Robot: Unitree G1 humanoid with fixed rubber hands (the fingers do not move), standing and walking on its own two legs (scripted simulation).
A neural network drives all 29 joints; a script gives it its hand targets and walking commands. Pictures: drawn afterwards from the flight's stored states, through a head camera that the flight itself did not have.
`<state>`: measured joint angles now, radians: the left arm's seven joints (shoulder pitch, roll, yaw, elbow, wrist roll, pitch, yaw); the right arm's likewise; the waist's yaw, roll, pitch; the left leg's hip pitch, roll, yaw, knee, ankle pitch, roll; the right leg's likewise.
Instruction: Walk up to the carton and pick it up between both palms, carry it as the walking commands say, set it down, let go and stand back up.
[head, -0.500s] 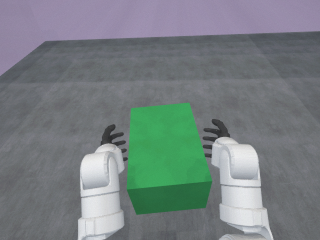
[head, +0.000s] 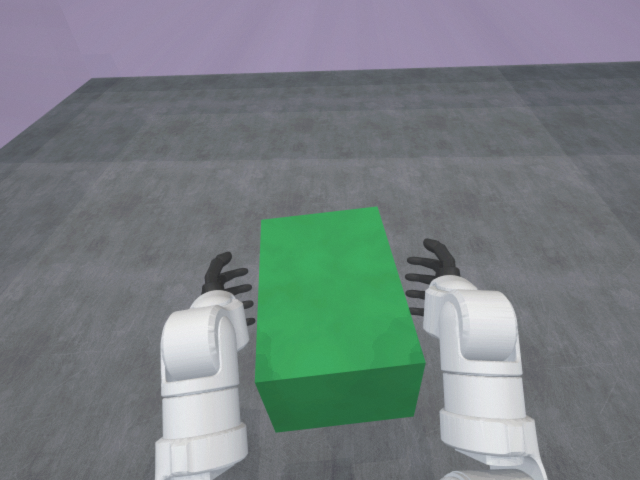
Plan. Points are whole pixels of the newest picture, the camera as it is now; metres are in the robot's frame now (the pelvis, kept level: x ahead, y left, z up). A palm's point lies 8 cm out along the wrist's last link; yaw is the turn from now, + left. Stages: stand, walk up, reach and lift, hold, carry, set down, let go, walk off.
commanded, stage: carry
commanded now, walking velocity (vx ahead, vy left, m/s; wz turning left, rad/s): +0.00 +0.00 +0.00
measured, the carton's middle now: (330, 309) +0.37 -0.01 +0.01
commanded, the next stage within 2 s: hold in 0.22 s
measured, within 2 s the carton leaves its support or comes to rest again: neither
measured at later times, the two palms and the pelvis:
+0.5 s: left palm (211, 350) +0.29 +0.15 +0.06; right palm (430, 324) +0.30 -0.13 +0.07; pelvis +0.00 +0.00 +0.00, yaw +1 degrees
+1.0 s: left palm (205, 341) +0.29 +0.15 +0.07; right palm (424, 326) +0.30 -0.12 +0.06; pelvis -0.01 +0.01 +0.00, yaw +2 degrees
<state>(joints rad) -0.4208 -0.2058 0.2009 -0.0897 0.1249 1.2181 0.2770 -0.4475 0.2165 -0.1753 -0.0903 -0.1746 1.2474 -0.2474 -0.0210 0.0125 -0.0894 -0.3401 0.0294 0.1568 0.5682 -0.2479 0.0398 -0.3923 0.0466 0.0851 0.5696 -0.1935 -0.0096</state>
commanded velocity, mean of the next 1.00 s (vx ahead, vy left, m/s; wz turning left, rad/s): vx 0.00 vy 0.00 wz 0.00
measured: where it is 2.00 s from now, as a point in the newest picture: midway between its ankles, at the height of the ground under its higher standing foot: outside the picture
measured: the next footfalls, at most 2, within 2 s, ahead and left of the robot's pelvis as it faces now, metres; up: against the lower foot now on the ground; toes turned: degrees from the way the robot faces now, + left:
none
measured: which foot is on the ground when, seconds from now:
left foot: down 0.00-1.00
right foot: down 0.00-1.00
